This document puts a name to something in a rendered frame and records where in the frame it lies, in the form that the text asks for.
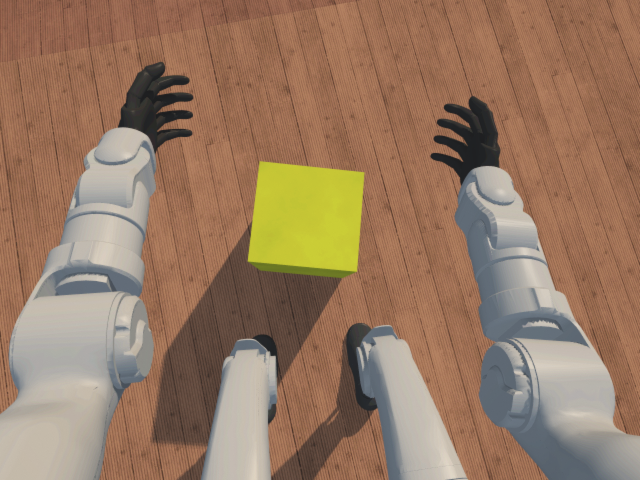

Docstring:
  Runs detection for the robot left thigh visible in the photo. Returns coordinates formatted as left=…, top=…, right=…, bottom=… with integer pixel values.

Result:
left=201, top=349, right=277, bottom=480

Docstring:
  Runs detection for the right robot upper arm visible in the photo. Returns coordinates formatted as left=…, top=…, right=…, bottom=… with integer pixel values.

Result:
left=479, top=338, right=640, bottom=480

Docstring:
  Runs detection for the left robot hand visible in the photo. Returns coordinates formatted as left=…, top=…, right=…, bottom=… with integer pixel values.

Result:
left=118, top=62, right=193, bottom=154

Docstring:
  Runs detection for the carton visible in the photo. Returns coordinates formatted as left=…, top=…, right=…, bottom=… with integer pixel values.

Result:
left=248, top=161, right=364, bottom=278

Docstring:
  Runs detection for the robot right forearm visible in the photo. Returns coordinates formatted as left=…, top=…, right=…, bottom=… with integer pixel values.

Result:
left=455, top=166, right=615, bottom=416

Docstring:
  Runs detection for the robot left forearm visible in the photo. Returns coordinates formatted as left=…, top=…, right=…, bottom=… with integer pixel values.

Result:
left=9, top=127, right=156, bottom=389

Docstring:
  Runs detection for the left robot upper arm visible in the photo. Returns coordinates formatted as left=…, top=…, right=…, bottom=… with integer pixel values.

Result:
left=0, top=291, right=154, bottom=480

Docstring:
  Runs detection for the right robot hand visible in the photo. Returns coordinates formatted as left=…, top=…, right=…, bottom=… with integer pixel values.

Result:
left=430, top=96, right=500, bottom=186

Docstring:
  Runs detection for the left robot shin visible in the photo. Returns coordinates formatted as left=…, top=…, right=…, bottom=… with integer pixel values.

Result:
left=221, top=339, right=272, bottom=407

